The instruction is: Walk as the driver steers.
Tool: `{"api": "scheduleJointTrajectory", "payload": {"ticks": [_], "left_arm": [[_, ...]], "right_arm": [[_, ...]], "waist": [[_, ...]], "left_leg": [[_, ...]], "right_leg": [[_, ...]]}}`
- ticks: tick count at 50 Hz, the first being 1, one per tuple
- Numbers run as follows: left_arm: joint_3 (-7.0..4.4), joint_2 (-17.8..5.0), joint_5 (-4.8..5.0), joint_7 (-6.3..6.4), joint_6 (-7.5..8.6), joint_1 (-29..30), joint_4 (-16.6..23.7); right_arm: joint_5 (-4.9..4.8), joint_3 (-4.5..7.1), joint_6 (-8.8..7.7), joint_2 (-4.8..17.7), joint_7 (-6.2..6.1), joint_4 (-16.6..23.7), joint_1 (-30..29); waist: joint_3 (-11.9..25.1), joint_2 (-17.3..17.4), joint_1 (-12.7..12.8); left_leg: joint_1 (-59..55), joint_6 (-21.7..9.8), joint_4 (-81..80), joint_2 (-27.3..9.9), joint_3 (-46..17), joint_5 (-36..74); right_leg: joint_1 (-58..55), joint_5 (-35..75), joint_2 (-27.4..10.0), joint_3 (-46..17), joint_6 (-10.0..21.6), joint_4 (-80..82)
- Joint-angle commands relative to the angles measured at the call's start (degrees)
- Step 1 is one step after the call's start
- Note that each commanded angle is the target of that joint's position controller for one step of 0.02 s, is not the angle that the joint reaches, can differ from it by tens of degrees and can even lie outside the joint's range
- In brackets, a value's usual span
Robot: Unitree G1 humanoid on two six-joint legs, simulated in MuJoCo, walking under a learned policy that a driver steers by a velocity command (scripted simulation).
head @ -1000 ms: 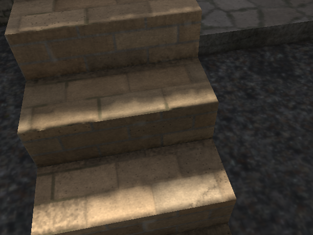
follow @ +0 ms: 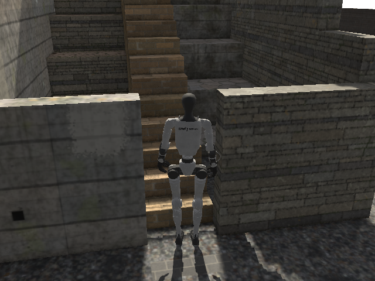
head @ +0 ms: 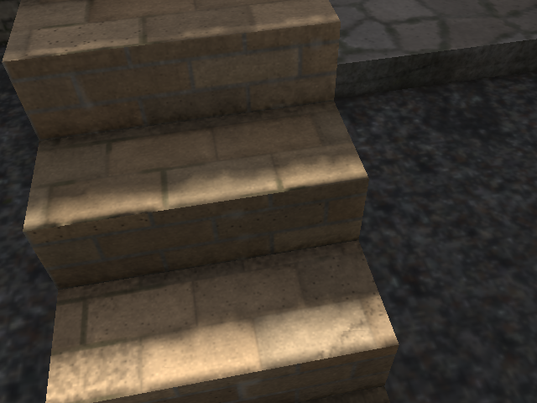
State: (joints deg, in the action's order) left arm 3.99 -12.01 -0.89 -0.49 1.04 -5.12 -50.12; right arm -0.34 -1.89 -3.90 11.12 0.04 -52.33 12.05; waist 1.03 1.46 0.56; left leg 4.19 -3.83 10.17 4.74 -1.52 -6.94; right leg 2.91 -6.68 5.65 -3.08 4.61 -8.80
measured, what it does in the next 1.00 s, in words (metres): stands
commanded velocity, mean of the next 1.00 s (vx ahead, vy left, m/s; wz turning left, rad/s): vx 0.50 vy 0.00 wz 0.00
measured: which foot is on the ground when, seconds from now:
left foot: down 0.00-1.00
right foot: down 0.00-1.00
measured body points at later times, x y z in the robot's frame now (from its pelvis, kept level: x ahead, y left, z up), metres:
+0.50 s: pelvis +0.00 +0.01 +0.00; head +0.00 +0.00 +0.45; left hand +0.15 +0.24 -0.12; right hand +0.10 -0.21 -0.14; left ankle -0.02 +0.08 -0.75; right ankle -0.03 -0.07 -0.75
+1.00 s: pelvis +0.00 +0.03 +0.00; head +0.00 +0.02 +0.45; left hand +0.15 +0.25 -0.12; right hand +0.10 -0.20 -0.14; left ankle -0.02 +0.08 -0.75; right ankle -0.03 -0.07 -0.75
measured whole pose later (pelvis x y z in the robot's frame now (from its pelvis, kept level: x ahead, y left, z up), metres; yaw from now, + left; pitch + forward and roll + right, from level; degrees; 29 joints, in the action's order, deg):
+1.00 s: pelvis +0.00 +0.03 +0.00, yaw +1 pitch +1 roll +0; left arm 4.0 -12.2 -0.8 -0.2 0.9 -4.5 -50.2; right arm 0.2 -2.5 -4.0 11.0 0.1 -51.4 12.5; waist 0.7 1.2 0.1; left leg 3.7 -5.5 9.6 6.7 -2.5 -6.2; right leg 3.9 -8.6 3.6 -3.1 2.4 -12.0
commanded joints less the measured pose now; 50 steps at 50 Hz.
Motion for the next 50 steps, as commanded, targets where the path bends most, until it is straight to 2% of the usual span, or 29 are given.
{"api": "scheduleJointTrajectory", "payload": {"ticks": [1, 3, 4, 8, 9, 10, 16, 27, 28, 30, 34, 35, 37, 41, 42, 44, 45, 47, 49, 50], "left_arm": [[-1.10, -5.57, 0.02, 0.18, 0.89, 2.30, 3.23], [-1.03, -5.71, 0.03, 0.31, 0.71, 2.80, 3.42], [-1.27, -5.44, 0.41, 0.47, 0.30, 4.45, 3.78], [-1.53, -5.64, 0.22, 0.53, 0.15, 3.67, 3.44], [-1.56, -5.52, 0.22, 0.51, 0.18, 3.75, 3.39], [-1.33, -5.76, -0.19, 0.40, 0.55, 2.34, 3.01], [-1.16, -5.76, 0.04, 0.39, 0.68, 3.75, 3.38], [-1.12, -5.93, 0.08, 0.46, 0.61, 3.56, 3.70], [-1.09, -5.68, -0.16, 0.50, 0.63, 4.32, 4.01], [-1.14, -5.93, 0.16, 0.36, 0.67, 3.11, 3.65], [-1.16, -6.03, 0.13, 0.31, 0.60, 3.88, 3.87], [-1.13, -5.76, -0.15, 0.36, 0.62, 4.57, 4.13], [-1.19, -5.89, 0.07, 0.29, 0.65, 3.28, 3.72], [-1.20, -5.76, -0.16, 0.32, 0.57, 4.70, 4.11], [-1.24, -5.93, 0.09, 0.31, 0.56, 3.58, 3.77], [-1.22, -5.72, -0.11, 0.40, 0.63, 4.50, 3.92], [-1.23, -5.83, 0.15, 0.40, 0.62, 3.45, 3.58], [-1.21, -5.69, -0.07, 0.45, 0.60, 4.60, 3.86], [-1.27, -5.89, 0.23, 0.44, 0.57, 3.42, 3.49], [-1.28, -6.00, 0.25, 0.43, 0.54, 3.80, 3.49]], "right_arm": [[0.34, 0.89, -0.64, 4.52, -0.26, 2.92, 0.37], [0.36, 0.77, -0.78, 4.33, -0.27, 3.03, 0.33], [-0.30, 0.84, -0.91, 4.22, -0.28, 2.68, -0.37], [-0.60, 1.02, -1.04, 4.48, -0.36, 2.59, 0.23], [-0.57, 1.05, -1.03, 4.48, -0.37, 2.62, 0.13], [0.12, 0.97, -0.91, 4.62, -0.32, 2.98, 0.74], [0.46, 0.69, -0.88, 4.26, -0.19, 3.44, -0.01], [0.34, 0.48, -0.97, 4.52, -0.18, 3.58, 0.43], [0.64, 0.44, -1.03, 4.25, -0.30, 3.86, -0.34], [0.37, 0.50, -0.96, 4.55, -0.08, 3.62, 0.70], [0.47, 0.53, -0.81, 4.64, 0.05, 3.79, 0.34], [0.76, 0.50, -0.88, 4.35, -0.07, 4.04, -0.40], [0.36, 0.47, -0.88, 4.56, 0.01, 3.68, 0.74], [0.77, 0.42, -0.85, 4.37, -0.05, 4.03, -0.40], [0.44, 0.43, -0.83, 4.62, 0.03, 3.72, 0.68], [0.71, 0.43, -0.82, 4.44, -0.11, 3.96, -0.07], [0.40, 0.42, -0.77, 4.68, -0.05, 3.67, 0.93], [0.75, 0.38, -0.76, 4.41, -0.14, 3.98, -0.11], [0.38, 0.38, -0.74, 4.67, -0.07, 3.68, 1.02], [0.41, 0.39, -0.69, 4.70, -0.03, 3.68, 0.81]], "waist": [[3.01, -1.26, -0.05], [2.16, -1.12, -0.27], [0.34, -0.12, 0.13], [2.57, -0.80, 0.25], [2.71, -0.93, 0.26], [4.22, -1.81, -0.03], [2.17, -1.21, -0.35], [2.42, -0.78, -0.34], [1.51, -0.72, -0.29], [3.62, -0.50, -0.33], [2.33, -0.84, -0.43], [1.41, -0.82, -0.37], [3.76, -0.71, -0.32], [1.37, -0.77, -0.36], [3.23, -0.69, -0.39], [1.58, -0.97, -0.43], [3.33, -0.84, -0.45], [1.31, -0.75, -0.44], [3.38, -0.62, -0.46], [2.41, -0.78, -0.52]], "left_leg": [[-2.61, 2.46, 1.40, -10.14, -7.47, 11.39], [-1.82, 2.48, 1.22, -10.14, -7.62, 10.91], [0.06, 2.52, 0.13, -10.20, -8.02, 10.30], [-1.55, 2.62, -0.02, -10.28, -8.22, 11.57], [-1.76, 2.62, -0.07, -10.29, -8.24, 11.56], [-3.45, 2.59, 0.90, -10.19, -7.90, 12.20], [-2.40, 2.72, 0.82, -10.25, -7.89, 11.79], [-2.58, 2.88, 0.68, -10.12, -8.17, 12.88], [-2.44, 2.57, 1.39, -10.33, -8.27, 15.00], [-3.27, 2.96, 0.89, -10.15, -8.04, 13.66], [-2.79, 3.08, 0.37, -10.00, -8.21, 13.20], [-2.69, 2.77, 1.06, -10.23, -8.32, 15.38], [-3.60, 3.04, 0.65, -10.10, -8.20, 13.91], [-2.78, 2.81, 0.85, -10.17, -8.46, 15.41], [-3.38, 3.11, 0.31, -10.04, -8.40, 13.93], [-3.22, 2.87, 0.88, -10.22, -8.59, 15.65], [-3.74, 3.17, 0.34, -10.09, -8.54, 14.15], [-3.12, 2.94, 0.73, -10.16, -8.68, 15.57], [-3.85, 3.29, 0.23, -10.02, -8.67, 14.23], [-3.44, 3.35, -0.08, -9.90, -8.71, 13.34]], "right_leg": [[0.58, 9.96, -12.26, -8.52, -1.63, -0.49], [0.92, 9.65, -12.25, -8.47, -1.42, -0.49], [0.69, 10.87, -12.35, -8.87, -1.15, 0.18], [-0.97, 12.29, -12.43, -8.74, -1.17, -0.38], [-0.94, 11.93, -12.39, -8.71, -1.21, -0.36], [-0.67, 10.76, -12.27, -8.18, -1.45, -0.94], [1.31, 8.71, -11.98, -8.03, -1.31, -0.63], [1.34, 8.09, -11.86, -7.67, -1.41, -1.17], [1.85, 9.53, -11.95, -7.49, -1.23, -2.00], [1.13, 7.71, -11.79, -7.46, -1.36, -1.62], [1.63, 7.28, -11.75, -7.37, -1.46, -1.49], [2.20, 8.54, -11.84, -7.19, -1.28, -2.29], [1.36, 6.73, -11.74, -7.24, -1.50, -1.83], [2.40, 7.65, -11.77, -7.01, -1.40, -2.49], [1.73, 6.24, -11.71, -7.10, -1.59, -1.92], [2.62, 6.97, -11.71, -6.83, -1.50, -2.63], [1.96, 5.58, -11.63, -6.93, -1.70, -2.09], [2.89, 6.42, -11.66, -6.74, -1.57, -2.70], [2.15, 4.89, -11.55, -6.75, -1.78, -2.30], [2.46, 4.72, -11.53, -6.75, -1.84, -2.11]]}}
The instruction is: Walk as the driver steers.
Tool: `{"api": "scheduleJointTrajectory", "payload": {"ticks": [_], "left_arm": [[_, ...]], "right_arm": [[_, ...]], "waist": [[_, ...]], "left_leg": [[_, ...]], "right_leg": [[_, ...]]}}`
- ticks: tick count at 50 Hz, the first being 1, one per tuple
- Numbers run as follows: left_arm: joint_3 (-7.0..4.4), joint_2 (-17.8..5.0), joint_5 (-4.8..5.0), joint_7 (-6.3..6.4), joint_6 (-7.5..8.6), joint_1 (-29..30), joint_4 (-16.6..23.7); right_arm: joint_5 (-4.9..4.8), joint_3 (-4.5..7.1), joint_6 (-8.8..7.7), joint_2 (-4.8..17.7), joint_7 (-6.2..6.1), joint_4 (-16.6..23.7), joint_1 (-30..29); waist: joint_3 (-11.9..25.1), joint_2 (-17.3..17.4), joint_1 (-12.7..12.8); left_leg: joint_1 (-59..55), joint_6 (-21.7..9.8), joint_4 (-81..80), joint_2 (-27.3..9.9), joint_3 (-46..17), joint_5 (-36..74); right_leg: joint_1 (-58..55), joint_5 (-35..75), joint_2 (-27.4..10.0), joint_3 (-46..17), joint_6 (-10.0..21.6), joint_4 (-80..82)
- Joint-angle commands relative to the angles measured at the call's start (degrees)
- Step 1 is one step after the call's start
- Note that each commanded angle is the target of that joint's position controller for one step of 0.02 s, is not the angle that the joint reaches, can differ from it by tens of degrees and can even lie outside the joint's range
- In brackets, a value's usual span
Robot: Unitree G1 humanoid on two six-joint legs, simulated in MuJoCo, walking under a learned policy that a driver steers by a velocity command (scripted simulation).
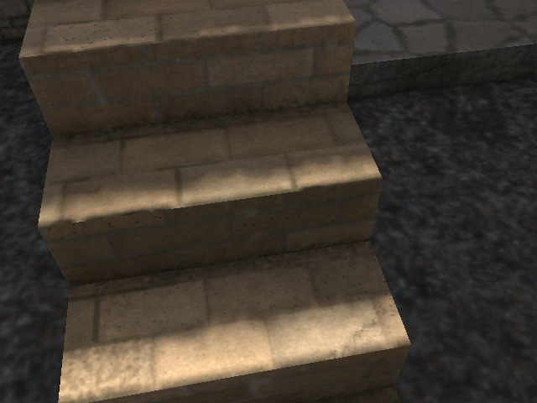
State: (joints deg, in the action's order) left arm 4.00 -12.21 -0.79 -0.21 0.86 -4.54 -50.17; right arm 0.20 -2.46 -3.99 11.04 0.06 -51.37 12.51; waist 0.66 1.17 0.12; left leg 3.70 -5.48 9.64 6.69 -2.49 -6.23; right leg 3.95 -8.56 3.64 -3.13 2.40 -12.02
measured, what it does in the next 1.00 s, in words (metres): stands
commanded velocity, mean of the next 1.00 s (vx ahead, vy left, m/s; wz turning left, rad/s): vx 0.50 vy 0.00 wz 0.00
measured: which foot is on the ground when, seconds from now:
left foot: down 0.00-1.00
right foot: down 0.00-1.00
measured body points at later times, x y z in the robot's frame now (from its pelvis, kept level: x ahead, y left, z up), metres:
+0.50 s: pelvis +0.00 +0.01 +0.00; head +0.00 +0.01 +0.45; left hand +0.13 +0.24 -0.13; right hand +0.10 -0.22 -0.13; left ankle -0.02 +0.05 -0.75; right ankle -0.03 -0.10 -0.75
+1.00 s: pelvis +0.00 +0.00 +0.00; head +0.01 +0.01 +0.45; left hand +0.14 +0.24 -0.13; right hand +0.11 -0.23 -0.13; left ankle -0.02 +0.05 -0.75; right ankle -0.03 -0.10 -0.75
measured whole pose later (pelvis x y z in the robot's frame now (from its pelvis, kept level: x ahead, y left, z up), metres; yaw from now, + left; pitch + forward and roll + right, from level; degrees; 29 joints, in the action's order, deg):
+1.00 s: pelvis +0.00 +0.00 +0.00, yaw +1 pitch +0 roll +0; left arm 4.1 -12.6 -1.3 0.9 1.5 -5.5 -53.1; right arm 0.2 -2.3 -3.7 11.6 -1.0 -52.7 11.8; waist 0.2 -0.1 0.7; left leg 2.5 -5.8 9.7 7.2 -3.7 -6.6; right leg 3.0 -9.8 3.0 -2.7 2.1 -13.0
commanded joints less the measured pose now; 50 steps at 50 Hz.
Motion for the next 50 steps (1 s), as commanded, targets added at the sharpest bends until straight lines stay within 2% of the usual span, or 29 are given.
{"api": "scheduleJointTrajectory", "payload": {"ticks": [1, 2, 4, 5, 6, 7, 11, 24, 50], "left_arm": [[-1.29, -5.81, 0.12, 0.14, 0.68, 3.42, 3.60], [-1.26, -5.54, -0.15, 0.19, 0.68, 4.13, 3.85], [-1.30, -5.66, 0.11, 0.16, 0.68, 2.71, 3.39], [-1.33, -5.79, 0.15, 0.13, 0.67, 3.10, 3.43], [-1.22, -5.60, -0.47, 0.93, 1.03, 2.35, 2.66], [-0.98, -4.81, -0.73, 1.19, 1.14, 3.02, 2.80], [-1.04, -5.46, -0.41, 1.24, 1.14, 2.53, 2.27], [-0.93, -5.50, -0.35, 1.25, 1.29, 1.74, 0.84], [-1.00, -5.67, -0.48, 1.27, 1.35, 1.85, 0.42]], "right_arm": [[-0.09, 0.93, -0.58, 4.76, -0.05, 2.76, 0.30], [0.22, 0.90, -0.63, 4.52, -0.18, 3.00, -0.45], [-0.08, 0.93, -0.54, 4.88, -0.10, 2.70, 0.71], [-0.04, 0.94, -0.48, 4.89, -0.05, 2.74, 0.46], [0.06, 1.48, -0.48, 6.41, -0.94, 2.25, 0.87], [0.42, 1.48, -0.46, 6.56, -1.37, 2.56, -0.29], [0.27, 1.05, -0.56, 5.18, -1.41, 2.26, -0.44], [0.15, 1.28, -0.19, 6.01, -1.24, 1.93, -0.49], [-0.05, 1.24, -0.37, 5.91, -1.23, 1.52, -1.05]], "waist": [[2.56, -0.54, -0.11], [1.62, -0.39, -0.02], [3.66, -0.17, -0.09], [2.79, -0.43, -0.14], [3.39, -5.03, 0.27], [1.61, -3.70, 0.42], [1.44, -0.04, 0.44], [1.65, -0.28, 0.25], [1.68, -0.80, 0.62]], "left_leg": [[-2.77, 5.03, 0.30, -11.81, -7.81, 12.58], [-2.67, 4.75, 1.02, -12.03, -7.92, 15.05], [-3.50, 5.13, 0.49, -11.89, -7.91, 13.69], [-3.16, 5.18, 0.21, -11.76, -7.95, 12.81], [-3.66, 4.94, -0.03, -12.53, -9.09, 10.86], [-3.05, 4.68, 0.53, -12.64, -9.05, 11.90], [-2.92, 4.92, 0.40, -12.36, -9.04, 12.28], [-4.22, 5.02, 0.75, -12.43, -9.22, 14.26], [-3.36, 4.39, 1.00, -12.26, -9.23, 14.17]], "right_leg": [[1.46, 6.68, -9.54, -6.70, 0.36, 1.09], [1.98, 7.75, -9.60, -6.49, 0.54, 0.24], [1.37, 6.11, -9.49, -6.44, 0.24, 0.69], [1.65, 6.00, -9.45, -6.43, 0.16, 0.85], [1.00, 4.44, -8.77, -5.70, 0.02, 0.22], [1.92, 4.67, -8.94, -5.84, 0.23, -0.18], [1.95, 4.51, -9.18, -6.05, 0.63, -0.33], [2.04, 5.02, -9.15, -5.70, 0.71, -0.38], [0.42, 7.25, -9.69, -5.90, 1.03, -0.04]]}}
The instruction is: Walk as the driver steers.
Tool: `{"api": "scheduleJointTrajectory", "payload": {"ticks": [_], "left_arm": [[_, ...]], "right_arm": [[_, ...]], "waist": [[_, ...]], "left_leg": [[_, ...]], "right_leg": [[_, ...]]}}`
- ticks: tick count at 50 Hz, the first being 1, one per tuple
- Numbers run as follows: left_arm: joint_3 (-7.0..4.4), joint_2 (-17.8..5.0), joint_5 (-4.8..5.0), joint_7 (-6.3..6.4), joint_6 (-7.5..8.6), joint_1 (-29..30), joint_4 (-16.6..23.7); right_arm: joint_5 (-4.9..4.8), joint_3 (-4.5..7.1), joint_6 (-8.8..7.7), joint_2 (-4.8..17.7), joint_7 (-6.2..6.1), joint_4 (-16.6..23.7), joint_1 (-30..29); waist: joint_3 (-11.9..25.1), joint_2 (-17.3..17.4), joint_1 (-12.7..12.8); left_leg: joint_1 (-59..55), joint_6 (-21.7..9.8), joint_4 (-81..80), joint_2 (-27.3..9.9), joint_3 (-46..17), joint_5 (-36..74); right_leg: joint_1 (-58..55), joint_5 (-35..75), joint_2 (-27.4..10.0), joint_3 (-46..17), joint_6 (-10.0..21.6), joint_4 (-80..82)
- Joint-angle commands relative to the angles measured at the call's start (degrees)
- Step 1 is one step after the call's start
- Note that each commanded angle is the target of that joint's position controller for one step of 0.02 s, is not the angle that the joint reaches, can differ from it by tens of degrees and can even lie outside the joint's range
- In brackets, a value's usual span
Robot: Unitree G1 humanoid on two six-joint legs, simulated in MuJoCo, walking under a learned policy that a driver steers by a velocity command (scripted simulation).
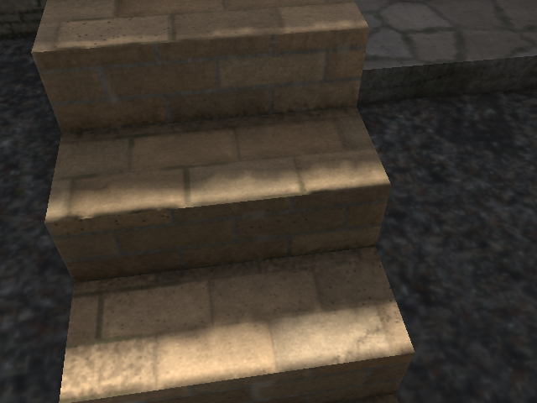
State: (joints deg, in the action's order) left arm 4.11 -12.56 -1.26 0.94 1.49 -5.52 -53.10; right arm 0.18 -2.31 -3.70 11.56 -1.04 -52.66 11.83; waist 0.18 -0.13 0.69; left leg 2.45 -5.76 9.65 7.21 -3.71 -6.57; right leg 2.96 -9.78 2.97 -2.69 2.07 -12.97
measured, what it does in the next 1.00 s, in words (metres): stands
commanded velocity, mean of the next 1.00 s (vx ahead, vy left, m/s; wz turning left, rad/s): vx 0.28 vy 0.00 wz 0.00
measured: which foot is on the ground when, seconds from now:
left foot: down 0.00-1.00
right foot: down 0.00-1.00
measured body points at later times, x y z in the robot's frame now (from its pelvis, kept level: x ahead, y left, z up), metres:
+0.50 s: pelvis -0.01 +0.00 +0.00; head +0.00 -0.01 +0.45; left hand +0.12 +0.23 -0.13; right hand +0.06 -0.23 -0.15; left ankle -0.02 +0.05 -0.75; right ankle -0.03 -0.10 -0.75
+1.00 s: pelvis +0.00 +0.00 +0.00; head -0.01 +0.00 +0.45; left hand +0.04 +0.23 -0.15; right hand +0.02 -0.23 -0.15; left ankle -0.02 +0.05 -0.75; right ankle -0.03 -0.10 -0.75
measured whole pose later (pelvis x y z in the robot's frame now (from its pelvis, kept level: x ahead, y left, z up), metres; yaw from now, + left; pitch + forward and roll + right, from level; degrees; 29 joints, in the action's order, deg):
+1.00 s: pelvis +0.00 +0.00 +0.00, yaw +0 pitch -1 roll +0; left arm 3.4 -11.6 -0.8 1.3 -0.9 -13.2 -58.5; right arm 0.5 -2.4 -2.6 10.0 -1.8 -57.5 19.4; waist 0.5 0.0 1.1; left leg 4.3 -5.8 14.6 7.2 -3.3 -9.1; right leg 4.3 -11.9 2.8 -2.3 2.1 -16.9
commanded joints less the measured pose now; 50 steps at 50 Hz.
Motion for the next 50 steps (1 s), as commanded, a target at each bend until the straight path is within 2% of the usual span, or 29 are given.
{"api": "scheduleJointTrajectory", "payload": {"ticks": [1, 2, 6, 13, 16, 17, 20, 27, 28, 29, 30, 31, 32, 33, 34, 36, 37, 38, 39, 40, 43, 45, 46, 47, 48, 49, 50], "left_arm": [[-1.25, -5.51, 0.56, -0.63, 0.33, 3.81, 4.24], [-1.47, -6.06, 0.52, -0.84, 0.19, 3.82, 4.37], [-1.44, -5.25, 0.28, -0.91, 0.18, 3.74, 4.75], [-1.55, -5.12, 0.21, -0.94, 0.08, 4.20, 5.33], [-1.72, -5.24, 0.29, -1.05, 0.03, 2.62, 4.54], [-1.77, -5.40, 0.59, -1.15, -0.06, 1.50, 4.01], [-1.87, -5.43, 0.52, -1.25, -0.45, 1.45, 3.44], [-2.10, -5.36, 0.62, -1.25, -1.13, -0.63, 1.52], [-1.99, -4.92, -0.15, -0.36, -0.84, -2.41, 0.39], [-1.80, -4.29, -0.12, -0.02, -0.87, -2.98, -0.08], [-1.95, -4.91, 0.80, -0.77, -1.39, -1.82, 0.35], [-2.20, -5.68, 0.90, -1.05, -1.64, -1.85, 0.22], [-2.30, -5.76, 0.87, -1.15, -1.78, -2.35, -0.05], [-2.16, -5.18, 0.10, -0.25, -1.49, -4.62, -1.32], [-1.93, -4.38, 0.10, 0.12, -1.46, -5.19, -1.82], [-1.92, -4.48, 0.26, 0.37, -1.69, -5.68, -2.49], [-2.12, -5.15, 1.06, -0.54, -2.21, -4.28, -1.78], [-2.34, -5.78, 1.11, -0.91, -2.41, -4.46, -1.89], [-2.23, -5.33, 0.27, -0.06, -2.11, -6.89, -3.22], [-2.01, -4.47, 0.25, 0.30, -2.04, -7.62, -3.68], [-1.62, -4.17, 0.15, 0.69, -2.33, -6.38, -3.53], [-1.55, -4.51, 0.21, 0.79, -2.35, -6.03, -3.20], [-1.70, -4.77, 0.75, -0.07, -2.47, -3.14, -1.34], [-1.78, -5.18, 0.03, 0.57, -1.90, -5.79, -2.66], [-1.59, -4.37, 0.09, 0.74, -1.53, -6.34, -2.78], [-1.49, -4.14, 0.21, 0.79, -1.29, -6.33, -2.72], [-1.58, -4.24, 1.07, -0.03, -1.49, -3.62, -0.89]], "right_arm": [[-0.10, 0.48, -0.69, 3.78, 0.74, 3.30, -0.87], [-0.05, 0.43, -0.74, 3.33, 1.04, 3.26, -0.52], [-0.17, 0.80, -0.75, 4.72, 1.01, 3.57, -0.12], [0.07, 0.75, -0.77, 4.32, 1.10, 4.01, -0.26], [0.13, 0.89, -0.76, 4.37, 1.19, 3.26, 1.46], [-0.12, 0.92, -0.66, 4.46, 1.33, 2.72, 2.85], [0.24, 0.96, -0.41, 4.15, 1.43, 2.19, 3.55], [0.40, 1.15, -0.03, 3.94, 1.23, 0.62, 6.38], [0.34, 1.81, -0.03, 5.68, 0.20, -0.17, 6.69], [0.22, 1.86, 0.07, 6.06, -0.22, -0.43, 6.86], [0.34, 1.06, 0.29, 3.67, 0.58, -0.26, 7.22], [0.46, 0.81, 0.36, 2.57, 0.86, -0.57, 7.69], [0.43, 0.87, 0.41, 2.77, 0.94, -0.87, 8.53], [0.16, 1.69, 0.42, 5.01, -0.11, -1.71, 8.77], [0.04, 1.85, 0.54, 5.78, -0.55, -1.93, 9.04], [0.07, 1.61, 0.79, 4.87, -0.86, -2.54, 9.30], [0.43, 0.68, 0.99, 2.17, 0.10, -2.47, 10.20], [0.56, 0.47, 1.04, 1.27, 0.42, -2.86, 10.70], [0.12, 1.48, 0.97, 4.21, -0.54, -3.36, 10.73], [-0.03, 1.76, 1.07, 5.39, -0.93, -3.59, 11.06], [0.35, 1.11, 1.24, 3.91, -1.32, -3.55, 9.93], [0.34, 0.87, 1.08, 3.59, -1.35, -3.39, 9.29], [0.77, -0.19, 0.85, 0.55, -0.34, -2.47, 8.07], [0.46, 0.88, 0.52, 3.27, -0.98, -3.02, 8.96], [0.19, 1.17, 0.37, 4.61, -1.20, -2.90, 9.25], [0.11, 1.15, 0.34, 4.45, -1.29, -2.82, 8.85], [0.34, -0.01, 0.23, 1.15, -0.29, -2.12, 8.01]], "waist": [[1.08, 5.35, -0.31], [2.03, 3.80, -0.38], [3.60, 0.12, -0.39], [3.05, -0.23, -0.39], [2.96, 0.05, -0.37], [3.63, 0.12, -0.44], [1.22, 0.29, -0.50], [0.10, 0.85, -0.38], [0.43, -4.27, 0.56], [-0.26, -2.97, 0.55], [-1.44, 3.70, -0.38], [-1.37, 3.48, -0.32], [-0.89, 3.02, -0.31], [-0.15, -2.69, 0.72], [-0.66, -2.28, 0.61], [-1.95, -0.61, 0.56], [-2.69, 5.87, -0.38], [-2.33, 5.43, -0.25], [-1.45, -1.34, 0.75], [-1.68, -1.32, 0.69], [-3.21, 0.32, 0.39], [-4.06, 1.56, 0.36], [-5.77, 6.68, -0.15], [-2.51, -0.18, 0.28], [-1.94, -0.17, 0.24], [-2.09, 0.19, 0.28], [-3.38, 5.65, -0.15]], "left_leg": [[-1.00, 4.90, 0.84, -11.99, -6.95, 16.18], [-1.47, 4.95, 1.14, -12.12, -7.18, 17.13], [-2.24, 4.62, 1.48, -12.44, -7.37, 16.47], [-1.04, 4.63, 1.10, -12.18, -7.49, 14.15], [-1.07, 4.65, 2.77, -12.03, -6.95, 15.63], [-1.00, 4.96, 2.44, -11.70, -6.76, 13.19], [0.83, 4.91, 2.85, -11.24, -6.53, 10.67], [1.92, 4.82, 4.40, -10.76, -6.32, 9.13], [1.88, 4.33, 4.92, -11.86, -7.43, 8.47], [2.55, 4.30, 4.88, -11.78, -7.31, 7.79], [3.19, 4.86, 4.39, -10.40, -6.09, 7.44], [2.99, 4.96, 4.69, -10.39, -6.16, 7.99], [2.44, 4.98, 5.06, -10.44, -6.23, 8.93], [1.91, 4.39, 5.66, -11.68, -7.41, 9.44], [2.09, 4.22, 5.67, -11.71, -7.35, 8.84], [3.20, 4.31, 5.47, -11.46, -7.22, 7.23], [3.46, 4.95, 5.03, -10.09, -5.99, 6.83], [2.90, 4.98, 5.33, -10.08, -6.03, 7.39], [2.28, 4.29, 5.98, -11.47, -7.32, 8.72], [2.19, 4.12, 6.04, -11.58, -7.31, 8.71], [4.61, 3.97, 2.80, -10.64, -7.61, -2.63], [5.21, 3.90, 1.20, -10.56, -8.11, -5.02], [5.65, 4.12, 1.35, -9.76, -6.86, 1.24], [2.21, 3.58, 2.48, -11.09, -8.08, 2.60], [1.25, 3.32, 2.52, -11.43, -8.22, 3.47], [1.25, 3.25, 2.25, -11.48, -8.27, 3.00], [2.71, 3.80, 1.50, -10.52, -7.10, 6.19]], "right_leg": [[2.05, 10.81, -9.65, -6.89, 1.35, 1.42], [1.50, 11.57, -9.65, -6.60, 1.42, 1.00], [1.17, 11.25, -9.43, -6.35, 0.94, 1.06], [1.15, 9.96, -9.47, -6.34, 0.80, 1.26], [1.26, 10.56, -9.34, -5.80, 0.85, -0.47], [1.04, 8.66, -9.20, -5.84, 0.70, -0.16], [2.23, 7.42, -9.08, -5.68, 0.81, -0.88], [3.70, 5.57, -8.68, -5.21, 0.97, -2.84], [2.74, 4.13, -8.06, -4.63, 0.91, -3.35], [2.98, 3.79, -8.11, -4.91, 0.87, -3.25], [4.39, 4.78, -8.74, -5.55, 0.97, -3.04], [4.46, 5.08, -8.75, -5.40, 1.17, -3.38], [4.57, 5.20, -8.62, -5.12, 1.18, -3.76], [3.55, 3.50, -7.97, -4.59, 1.09, -3.92], [3.94, 3.00, -7.98, -4.84, 0.97, -3.71], [4.22, 2.69, -8.14, -5.17, 1.10, -3.59], [5.69, 3.90, -8.64, -5.45, 1.17, -3.70], [5.94, 3.93, -8.57, -5.25, 1.32, -3.90], [4.80, 2.38, -7.93, -4.68, 1.23, -3.98], [5.12, 1.79, -7.85, -4.78, 1.04, -3.79], [5.11, -1.68, -7.31, -4.97, 1.40, -1.89], [5.28, -1.55, -7.16, -4.88, 1.69, -1.08], [6.58, 2.63, -8.28, -5.73, 2.11, -0.66], [5.20, 0.74, -7.58, -4.77, 2.30, -1.56], [5.40, 0.51, -7.42, -4.72, 2.18, -1.22], [5.32, 0.45, -7.45, -4.85, 2.17, -0.76], [5.84, 4.17, -8.40, -5.86, 2.24, 0.08]]}}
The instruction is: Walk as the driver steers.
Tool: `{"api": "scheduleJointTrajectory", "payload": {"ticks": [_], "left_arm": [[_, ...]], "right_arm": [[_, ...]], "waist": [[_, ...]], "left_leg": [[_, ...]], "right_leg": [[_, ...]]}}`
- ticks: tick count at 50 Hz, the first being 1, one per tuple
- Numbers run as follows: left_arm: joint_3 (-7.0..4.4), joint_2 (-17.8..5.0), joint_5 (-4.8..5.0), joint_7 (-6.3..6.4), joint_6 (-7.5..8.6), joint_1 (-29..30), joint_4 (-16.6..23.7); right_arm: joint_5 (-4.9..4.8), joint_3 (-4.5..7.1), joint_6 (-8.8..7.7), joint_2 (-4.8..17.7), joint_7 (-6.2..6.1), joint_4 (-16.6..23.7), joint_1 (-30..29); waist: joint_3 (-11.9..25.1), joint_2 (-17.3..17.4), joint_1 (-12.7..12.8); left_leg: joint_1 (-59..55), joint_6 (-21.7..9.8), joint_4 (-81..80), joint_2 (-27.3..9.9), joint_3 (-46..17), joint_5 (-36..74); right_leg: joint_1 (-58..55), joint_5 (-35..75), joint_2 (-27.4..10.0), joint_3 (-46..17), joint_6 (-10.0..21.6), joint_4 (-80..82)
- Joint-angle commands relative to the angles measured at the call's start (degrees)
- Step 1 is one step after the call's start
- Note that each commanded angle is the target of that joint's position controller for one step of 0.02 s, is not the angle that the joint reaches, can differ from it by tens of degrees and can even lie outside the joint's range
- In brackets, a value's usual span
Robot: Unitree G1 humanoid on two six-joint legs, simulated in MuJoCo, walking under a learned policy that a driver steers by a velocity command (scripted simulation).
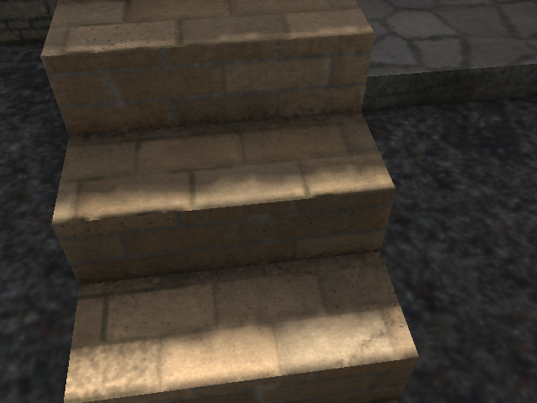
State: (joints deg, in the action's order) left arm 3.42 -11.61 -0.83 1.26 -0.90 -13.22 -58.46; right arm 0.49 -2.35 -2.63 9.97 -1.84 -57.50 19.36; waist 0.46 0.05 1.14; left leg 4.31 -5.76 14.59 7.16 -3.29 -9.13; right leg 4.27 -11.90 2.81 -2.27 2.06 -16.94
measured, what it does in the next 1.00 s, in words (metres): stands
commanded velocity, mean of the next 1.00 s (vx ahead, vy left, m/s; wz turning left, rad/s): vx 0.45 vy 0.00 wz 0.00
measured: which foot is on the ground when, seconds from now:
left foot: down 0.00-1.00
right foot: down 0.00-1.00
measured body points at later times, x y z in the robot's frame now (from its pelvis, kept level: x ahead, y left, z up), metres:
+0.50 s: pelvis +0.01 +0.00 +0.00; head +0.01 -0.01 +0.45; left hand +0.15 +0.23 -0.11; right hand +0.10 -0.22 -0.14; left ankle -0.02 +0.06 -0.75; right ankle -0.03 -0.10 -0.75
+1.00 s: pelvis +0.00 +0.00 +0.00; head +0.00 -0.01 +0.45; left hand +0.15 +0.23 -0.11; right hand +0.10 -0.22 -0.13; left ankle -0.02 +0.06 -0.75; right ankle -0.03 -0.10 -0.75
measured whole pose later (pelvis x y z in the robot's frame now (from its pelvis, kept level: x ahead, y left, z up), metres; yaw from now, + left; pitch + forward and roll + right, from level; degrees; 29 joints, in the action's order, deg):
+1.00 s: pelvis +0.00 +0.00 +0.00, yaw +0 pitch +0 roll +0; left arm 3.3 -11.6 -1.0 -0.1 0.7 -4.6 -50.7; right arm 0.0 -2.1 -4.0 10.5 0.6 -50.9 12.3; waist 0.3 1.1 0.3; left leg 3.9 -5.2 10.1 6.7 -4.0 -6.1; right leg 3.7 -8.8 2.7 -2.2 1.8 -12.1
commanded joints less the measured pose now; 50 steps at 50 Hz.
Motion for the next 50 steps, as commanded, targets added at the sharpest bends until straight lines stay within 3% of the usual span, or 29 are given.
{"api": "scheduleJointTrajectory", "payload": {"ticks": [1, 2, 3, 5, 6, 7, 11, 12, 13, 14, 26, 44, 46, 50], "left_arm": [[-1.13, -5.96, 0.65, -0.59, 0.93, 4.33, 4.89], [-1.11, -5.90, -0.10, 0.19, 1.39, 1.98, 3.59], [-0.87, -5.00, -0.15, 0.40, 1.63, 1.79, 3.59], [-0.76, -4.86, 0.02, 0.56, 1.86, 3.27, 4.26], [-0.95, -5.24, 0.83, -0.29, 1.53, 5.44, 5.93], [-1.20, -5.95, 0.86, -0.56, 1.49, 5.58, 6.28], [-1.19, -5.38, 0.49, -0.77, 2.04, 6.31, 7.29], [-1.10, -5.23, -0.21, 0.06, 2.48, 5.15, 6.27], [-1.00, -4.72, 0.50, -0.53, 2.23, 7.20, 7.75], [-1.18, -5.39, 0.54, -0.70, 2.15, 7.86, 8.10], [-1.36, -5.47, 0.11, -1.07, 2.51, 11.03, 10.48], [-1.32, -5.30, -0.21, -1.29, 2.51, 12.31, 11.47], [-1.34, -5.61, -0.10, -1.19, 2.40, 11.88, 11.37], [-1.40, -5.79, -0.16, -1.21, 2.34, 12.20, 11.60]], "right_arm": [[0.05, 0.01, -1.05, 2.39, 0.86, 2.88, 0.55], [-0.33, 1.22, -1.21, 5.80, -0.02, 2.53, 1.17], [-0.49, 1.44, -1.17, 6.77, -0.36, 2.77, 0.82], [-0.52, 1.26, -1.25, 5.70, -0.47, 3.31, -0.63], [-0.23, 0.19, -1.38, 2.62, 0.59, 3.71, -1.08], [-0.19, 0.12, -1.59, 2.02, 0.98, 3.72, -0.99], [-0.70, 0.92, -1.86, 4.71, 1.09, 5.02, -2.25], [-0.60, 1.87, -1.83, 7.12, 0.17, 4.83, -2.19], [-0.62, 0.99, -1.80, 4.88, 0.84, 5.61, -3.43], [-0.48, 0.75, -1.86, 3.63, 1.11, 5.76, -3.90], [-0.51, 1.17, -1.98, 4.69, 1.59, 8.05, -6.45], [-0.26, 1.15, -1.94, 4.91, 1.87, 9.59, -7.61], [-0.60, 1.17, -2.01, 5.02, 2.32, 9.41, -6.73], [-0.50, 1.16, -2.07, 5.01, 2.42, 9.53, -6.84]], "waist": [[-2.63, 4.22, -0.61], [-0.24, -1.81, -0.24], [-0.49, -1.42, -0.13], [-1.87, -1.11, -0.22], [-3.05, 4.98, -0.51], [-1.60, 4.34, -0.49], [1.44, 0.09, -0.35], [2.43, -4.90, -0.08], [0.36, 1.42, -0.29], [0.46, 1.25, -0.35], [2.71, 0.34, -0.61], [2.58, 0.41, -0.84], [3.29, -0.06, -1.04], [1.96, 0.44, -0.95]], "left_leg": [[-0.12, 4.02, -3.11, -10.72, -7.71, 11.72], [-2.72, 3.51, -2.31, -11.84, -8.79, 11.76], [-2.73, 3.30, -2.46, -11.90, -8.73, 11.11], [-1.37, 3.29, -3.16, -11.89, -8.79, 10.35], [0.14, 3.99, -3.51, -11.02, -7.66, 13.91], [-0.95, 4.24, -3.17, -11.27, -7.84, 16.72], [-3.21, 3.99, -2.66, -12.03, -8.06, 20.10], [-4.31, 3.59, -2.52, -12.78, -9.04, 18.06], [-2.21, 3.94, -3.12, -11.88, -7.84, 18.83], [-2.05, 4.14, -3.17, -11.88, -7.98, 19.26], [-2.96, 4.36, -3.18, -12.11, -8.01, 19.70], [-2.34, 4.61, -3.76, -11.88, -7.91, 16.04], [-2.05, 4.75, -4.26, -11.48, -7.76, 12.30], [-1.14, 4.86, -4.67, -11.39, -7.91, 12.49]], "right_leg": [[3.75, 7.79, -8.36, -6.00, 2.32, 3.51], [2.65, 5.20, -7.54, -4.98, 2.17, 2.81], [2.97, 4.64, -7.47, -5.14, 1.95, 3.36], [2.76, 5.59, -7.80, -5.65, 2.12, 4.03], [3.13, 9.23, -8.58, -6.27, 2.16, 4.28], [2.29, 10.63, -8.72, -6.06, 2.25, 3.76], [0.92, 12.34, -8.73, -5.79, 1.52, 3.58], [0.16, 9.33, -8.14, -5.19, 1.45, 3.12], [1.23, 11.70, -8.84, -6.09, 1.36, 4.19], [0.73, 12.55, -9.06, -6.06, 1.51, 4.04], [-0.58, 13.56, -9.46, -6.08, 1.11, 4.38], [-0.27, 11.09, -9.41, -6.12, 0.79, 5.22], [-0.45, 8.77, -9.15, -6.44, 0.48, 6.05], [-0.22, 9.02, -9.10, -6.38, 0.49, 6.11]]}}
Velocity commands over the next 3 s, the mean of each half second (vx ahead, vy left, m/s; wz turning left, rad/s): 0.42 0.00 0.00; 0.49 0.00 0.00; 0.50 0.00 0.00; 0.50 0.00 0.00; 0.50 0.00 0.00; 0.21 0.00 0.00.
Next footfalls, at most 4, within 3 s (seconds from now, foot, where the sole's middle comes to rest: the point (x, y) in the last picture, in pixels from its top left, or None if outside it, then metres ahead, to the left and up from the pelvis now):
none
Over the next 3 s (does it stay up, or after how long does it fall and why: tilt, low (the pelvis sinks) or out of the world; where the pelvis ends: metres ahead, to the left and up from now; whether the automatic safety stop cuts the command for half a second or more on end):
stays up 0.00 0.00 0.00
